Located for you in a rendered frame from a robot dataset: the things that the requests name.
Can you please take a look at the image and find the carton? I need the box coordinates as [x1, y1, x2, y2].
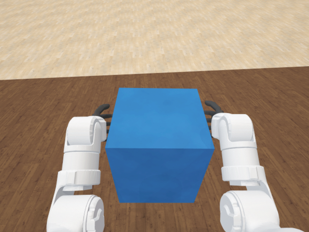
[105, 88, 215, 203]

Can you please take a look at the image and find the robot right upper arm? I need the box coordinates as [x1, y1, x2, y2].
[220, 190, 304, 232]

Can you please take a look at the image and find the robot right hand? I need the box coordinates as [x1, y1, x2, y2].
[204, 101, 224, 138]

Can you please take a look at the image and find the robot left upper arm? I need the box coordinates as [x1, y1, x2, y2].
[47, 195, 104, 232]

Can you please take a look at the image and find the right robot forearm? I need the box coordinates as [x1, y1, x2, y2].
[211, 113, 280, 221]

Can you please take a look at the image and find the left robot forearm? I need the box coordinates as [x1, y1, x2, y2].
[46, 116, 107, 230]

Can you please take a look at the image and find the robot left hand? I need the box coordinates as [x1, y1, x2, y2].
[92, 104, 113, 142]

